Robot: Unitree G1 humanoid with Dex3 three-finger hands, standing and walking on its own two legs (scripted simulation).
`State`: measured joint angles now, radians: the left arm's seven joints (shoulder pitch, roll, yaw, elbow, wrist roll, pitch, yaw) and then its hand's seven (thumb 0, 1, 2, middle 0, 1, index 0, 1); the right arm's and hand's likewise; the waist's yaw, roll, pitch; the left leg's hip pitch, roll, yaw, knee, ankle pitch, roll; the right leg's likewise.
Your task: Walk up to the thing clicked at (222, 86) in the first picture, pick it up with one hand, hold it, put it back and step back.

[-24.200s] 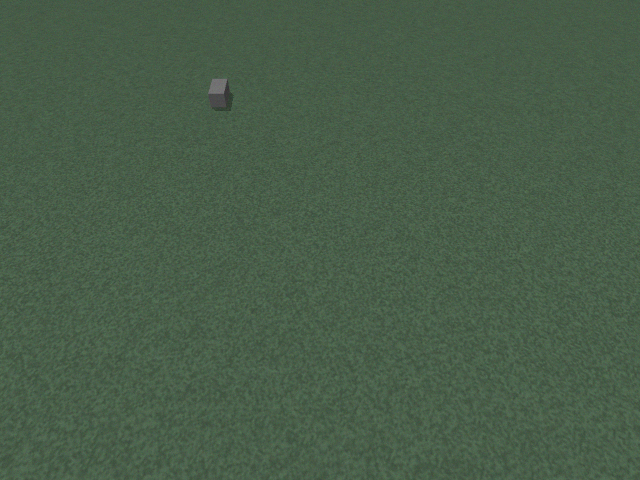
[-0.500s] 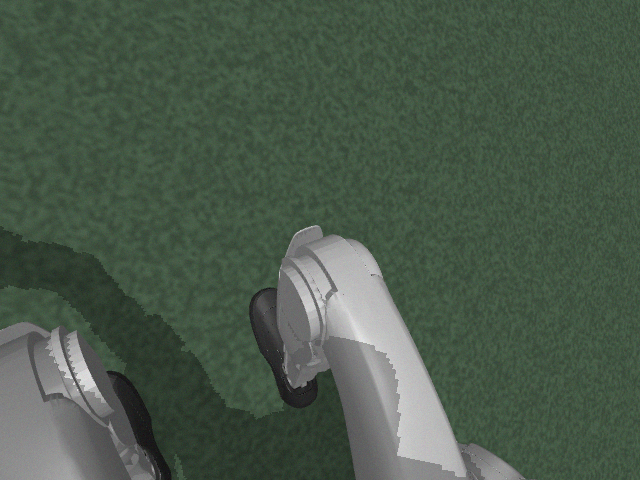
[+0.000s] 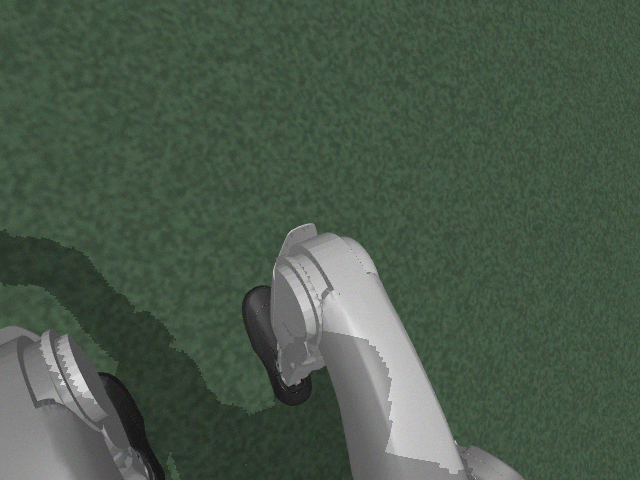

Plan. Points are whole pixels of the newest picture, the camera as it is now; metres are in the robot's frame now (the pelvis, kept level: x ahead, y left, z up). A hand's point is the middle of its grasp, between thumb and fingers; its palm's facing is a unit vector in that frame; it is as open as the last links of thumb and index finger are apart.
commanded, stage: approach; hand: left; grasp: from above
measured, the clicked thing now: out of the picture +0.47 +0.33 -0.30
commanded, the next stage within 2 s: none
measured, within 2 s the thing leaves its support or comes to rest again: neither
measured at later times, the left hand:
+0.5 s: hand out of the picture +0.45 +0.34 -0.22, palm faces +0.05 -0.48 -0.87, open 13.1 cm
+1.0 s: hand out of the picture +0.45 +0.33 -0.22, palm faces +0.05 -0.49 -0.87, open 13.3 cm
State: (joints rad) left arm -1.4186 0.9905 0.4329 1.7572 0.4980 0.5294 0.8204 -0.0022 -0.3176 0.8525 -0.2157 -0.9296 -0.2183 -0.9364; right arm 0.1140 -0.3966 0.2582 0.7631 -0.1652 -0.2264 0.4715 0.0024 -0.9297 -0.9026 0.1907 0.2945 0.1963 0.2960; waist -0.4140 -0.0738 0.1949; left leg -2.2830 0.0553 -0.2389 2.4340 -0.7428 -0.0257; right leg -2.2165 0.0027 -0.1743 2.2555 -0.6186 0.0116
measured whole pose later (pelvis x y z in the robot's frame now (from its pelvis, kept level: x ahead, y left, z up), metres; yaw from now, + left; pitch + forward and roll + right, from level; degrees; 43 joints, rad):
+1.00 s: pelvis +0.00 +0.00 +0.00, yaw +0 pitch +32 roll -12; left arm -1.38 0.96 0.42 1.74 0.48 0.52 0.80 0.00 -0.36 0.88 -0.16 -0.97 -0.17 -0.97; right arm 0.12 -0.39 0.25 0.77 -0.16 -0.24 0.48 0.00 -0.93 -0.90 0.19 0.29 0.20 0.30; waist -0.40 -0.07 0.19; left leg -2.28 0.05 -0.24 2.43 -0.74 -0.02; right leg -2.21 0.00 -0.17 2.25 -0.61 0.02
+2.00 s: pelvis +0.00 +0.00 +0.00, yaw +0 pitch +31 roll -12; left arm -1.40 0.98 0.42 1.76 0.47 0.52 0.81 0.00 -0.41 0.91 -0.11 -1.03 -0.12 -1.03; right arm 0.10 -0.40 0.26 0.78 -0.17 -0.25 0.47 0.00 -0.92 -0.90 0.19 0.29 0.20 0.30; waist -0.41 -0.08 0.21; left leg -2.28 0.05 -0.24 2.44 -0.73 -0.03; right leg -2.21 0.00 -0.17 2.26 -0.61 0.01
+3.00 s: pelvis +0.00 +0.00 +0.00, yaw +0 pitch +32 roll -13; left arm -1.38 0.98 0.42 1.74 0.49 0.51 0.80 0.00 -0.42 0.91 -0.09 -1.04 -0.11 -1.04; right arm 0.11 -0.39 0.26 0.77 -0.17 -0.24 0.47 0.00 -0.92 -0.90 0.19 0.29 0.20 0.30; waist -0.41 -0.08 0.21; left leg -2.28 0.05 -0.24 2.44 -0.73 -0.02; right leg -2.21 0.00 -0.17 2.25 -0.61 0.02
